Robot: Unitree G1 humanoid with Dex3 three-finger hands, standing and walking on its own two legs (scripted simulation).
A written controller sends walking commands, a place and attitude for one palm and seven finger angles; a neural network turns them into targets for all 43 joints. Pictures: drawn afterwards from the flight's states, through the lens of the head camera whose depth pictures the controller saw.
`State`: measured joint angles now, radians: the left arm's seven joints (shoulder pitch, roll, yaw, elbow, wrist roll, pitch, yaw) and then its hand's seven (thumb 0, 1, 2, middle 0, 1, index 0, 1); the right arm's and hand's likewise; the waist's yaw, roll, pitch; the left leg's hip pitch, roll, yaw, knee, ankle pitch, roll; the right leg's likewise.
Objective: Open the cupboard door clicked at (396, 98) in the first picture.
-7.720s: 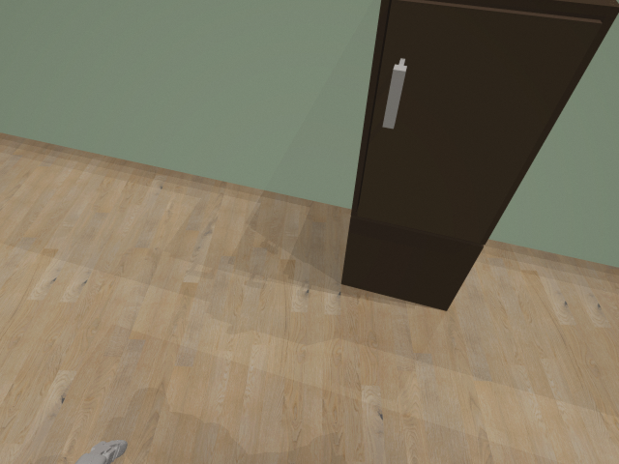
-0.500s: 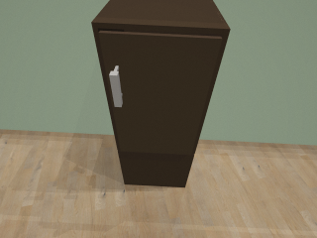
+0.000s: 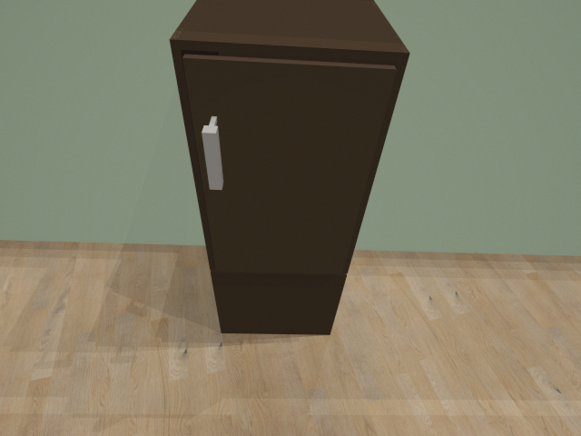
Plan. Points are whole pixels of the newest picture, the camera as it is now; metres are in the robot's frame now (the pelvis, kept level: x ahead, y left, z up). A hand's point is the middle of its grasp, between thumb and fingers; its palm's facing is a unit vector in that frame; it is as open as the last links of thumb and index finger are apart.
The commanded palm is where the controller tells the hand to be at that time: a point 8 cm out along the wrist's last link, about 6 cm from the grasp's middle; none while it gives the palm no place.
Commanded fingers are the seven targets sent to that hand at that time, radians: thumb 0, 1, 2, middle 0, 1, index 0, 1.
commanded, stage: come to a stop and stand still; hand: left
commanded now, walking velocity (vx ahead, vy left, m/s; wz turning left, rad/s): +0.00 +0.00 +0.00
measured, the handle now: (215, 153) +0.60 +0.18 +0.08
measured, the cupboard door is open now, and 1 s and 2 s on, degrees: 0 0 0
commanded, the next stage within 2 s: look again from close up in 0.72 s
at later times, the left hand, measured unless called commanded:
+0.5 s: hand out of the picture -0.06 +0.17 -0.18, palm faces +0.04 -0.99 -0.11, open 7.4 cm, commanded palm none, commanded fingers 0.00 0.90 0.90 -0.20 -0.30 -0.20 -0.30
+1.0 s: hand out of the picture -0.06 +0.16 -0.17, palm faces +0.02 -0.99 -0.15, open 7.4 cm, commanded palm none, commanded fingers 0.00 0.90 0.90 -0.20 -0.30 -0.20 -0.30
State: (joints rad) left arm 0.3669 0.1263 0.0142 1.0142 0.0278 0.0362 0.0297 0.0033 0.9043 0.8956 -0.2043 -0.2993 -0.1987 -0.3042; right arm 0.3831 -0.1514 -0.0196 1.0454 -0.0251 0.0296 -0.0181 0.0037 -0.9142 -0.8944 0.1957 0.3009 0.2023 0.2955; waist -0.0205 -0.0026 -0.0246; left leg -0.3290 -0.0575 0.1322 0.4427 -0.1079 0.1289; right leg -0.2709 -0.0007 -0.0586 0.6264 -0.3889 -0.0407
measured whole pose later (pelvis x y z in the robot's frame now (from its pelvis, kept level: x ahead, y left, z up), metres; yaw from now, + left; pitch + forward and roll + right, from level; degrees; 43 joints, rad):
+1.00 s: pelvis -0.04 +0.01 +0.01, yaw -1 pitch -1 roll +0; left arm 0.35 0.10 0.00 1.11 0.02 -0.01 0.03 0.00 0.91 0.90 -0.20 -0.30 -0.20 -0.30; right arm 0.31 -0.13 0.00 1.12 -0.01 -0.02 -0.03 0.00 -0.92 -0.89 0.20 0.30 0.20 0.30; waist 0.00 0.00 0.01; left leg -0.21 -0.05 0.08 0.38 -0.16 0.06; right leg -0.19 -0.03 -0.07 0.43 -0.23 -0.01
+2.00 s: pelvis +0.07 -0.03 +0.01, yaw +1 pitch +1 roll +0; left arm 0.26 0.16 0.05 1.07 0.03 0.00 0.02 0.03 0.94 0.90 -0.20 -0.30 -0.20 -0.30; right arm 0.43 -0.07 0.01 1.14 -0.03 -0.06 -0.06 0.00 -0.91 -0.89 0.20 0.30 0.20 0.30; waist -0.03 -0.02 0.06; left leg -0.09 0.02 0.06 0.40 -0.33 0.01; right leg -0.46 -0.05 -0.06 0.88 -0.36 -0.02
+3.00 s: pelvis +0.03 -0.02 +0.01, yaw +3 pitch -1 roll +1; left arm 0.32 0.11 -0.01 1.11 0.01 -0.01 0.04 0.00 0.90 0.90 -0.20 -0.30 -0.20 -0.30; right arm 0.29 -0.14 -0.01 1.12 -0.01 0.00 -0.03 0.00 -0.93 -0.89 0.20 0.30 0.20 0.30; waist -0.01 0.01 0.03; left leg -0.20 -0.03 0.09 0.39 -0.17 0.05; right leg -0.12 -0.01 -0.03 0.43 -0.29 -0.01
